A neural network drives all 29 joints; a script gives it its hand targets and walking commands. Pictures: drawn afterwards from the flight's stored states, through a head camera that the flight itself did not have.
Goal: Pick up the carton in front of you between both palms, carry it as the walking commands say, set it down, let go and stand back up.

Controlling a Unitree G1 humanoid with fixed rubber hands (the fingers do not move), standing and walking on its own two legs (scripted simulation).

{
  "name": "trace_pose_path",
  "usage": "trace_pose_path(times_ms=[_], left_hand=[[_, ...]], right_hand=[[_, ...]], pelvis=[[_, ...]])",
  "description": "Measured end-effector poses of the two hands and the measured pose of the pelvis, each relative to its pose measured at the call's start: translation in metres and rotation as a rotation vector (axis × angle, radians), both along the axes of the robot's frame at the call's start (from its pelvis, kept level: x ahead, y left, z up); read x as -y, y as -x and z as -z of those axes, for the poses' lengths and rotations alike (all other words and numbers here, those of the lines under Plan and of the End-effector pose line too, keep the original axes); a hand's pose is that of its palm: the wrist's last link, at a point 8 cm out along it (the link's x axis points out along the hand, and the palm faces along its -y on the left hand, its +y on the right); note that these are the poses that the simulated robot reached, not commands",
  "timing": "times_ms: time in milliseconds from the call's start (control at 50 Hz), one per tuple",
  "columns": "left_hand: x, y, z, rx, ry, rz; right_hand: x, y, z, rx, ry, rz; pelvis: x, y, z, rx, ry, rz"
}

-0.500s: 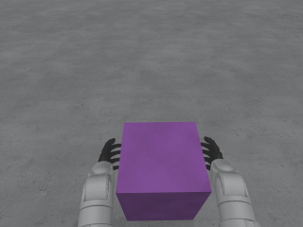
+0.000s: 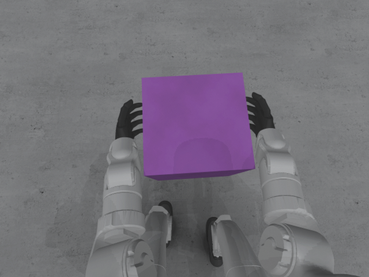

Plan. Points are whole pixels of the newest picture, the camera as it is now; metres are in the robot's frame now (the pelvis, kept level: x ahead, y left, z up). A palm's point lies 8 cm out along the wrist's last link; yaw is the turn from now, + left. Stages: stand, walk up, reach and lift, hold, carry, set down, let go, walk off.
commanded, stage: set down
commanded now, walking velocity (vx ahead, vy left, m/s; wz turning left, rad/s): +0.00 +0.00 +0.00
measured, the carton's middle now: (193, 135) +0.42 +0.01 -0.15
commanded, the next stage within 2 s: none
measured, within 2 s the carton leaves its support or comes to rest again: rests again in 1.84 s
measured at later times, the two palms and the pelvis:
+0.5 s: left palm (130, 132) +0.44 +0.19 -0.21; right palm (234, 124) +0.48 -0.11 -0.21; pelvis +0.00 -0.02 -0.12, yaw -2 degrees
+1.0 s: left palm (132, 136) +0.47 +0.22 -0.37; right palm (215, 128) +0.51 -0.08 -0.37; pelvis -0.03 +0.00 -0.24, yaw -4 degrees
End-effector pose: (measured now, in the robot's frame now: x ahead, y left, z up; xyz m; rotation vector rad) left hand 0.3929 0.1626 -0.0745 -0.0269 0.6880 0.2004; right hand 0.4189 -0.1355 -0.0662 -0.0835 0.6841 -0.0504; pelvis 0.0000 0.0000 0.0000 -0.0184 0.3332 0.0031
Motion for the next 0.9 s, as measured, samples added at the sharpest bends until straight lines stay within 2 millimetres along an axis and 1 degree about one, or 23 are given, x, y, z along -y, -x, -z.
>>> trace_pose_path(times_ms=[40, 100, 220, 340, 440, 660, 900], left_hand=[[-0.002, -0.004, 0.019, 0.015, 0.005, -0.01], [-0.004, -0.013, 0.039, 0.038, 0.011, -0.027], [-0.009, -0.03, 0.063, 0.052, 0.027, -0.047], [-0.014, -0.04, 0.089, 0.024, 0.024, -0.046], [-0.02, -0.046, 0.119, 0.008, 0.012, -0.041], [-0.035, -0.061, 0.194, 0.009, 0.006, -0.041], [-0.048, -0.075, 0.267, -0.007, 0.003, -0.045]], right_hand=[[-0.002, -0.006, 0.019, 0.014, -0.009, 0.0], [-0.005, -0.016, 0.04, 0.035, -0.03, 0.007], [-0.009, -0.035, 0.065, 0.044, -0.071, 0.024], [-0.015, -0.046, 0.092, 0.017, -0.077, 0.029], [-0.021, -0.053, 0.123, 0.002, -0.071, 0.022], [-0.036, -0.068, 0.2, 0.004, -0.062, 0.009], [-0.05, -0.087, 0.269, -0.01, -0.046, -0.007]], pelvis=[[0.001, 0.0, 0.012, -0.067, 0.002, 0.003], [0.003, -0.002, 0.03, -0.159, 0.002, 0.009], [0.008, -0.007, 0.062, -0.289, -0.004, 0.017], [0.013, -0.009, 0.087, -0.364, -0.005, 0.021], [0.015, -0.005, 0.109, -0.415, -0.002, 0.025], [0.014, 0.01, 0.168, -0.48, 0.01, 0.035], [0.007, 0.026, 0.223, -0.482, 0.022, 0.043]])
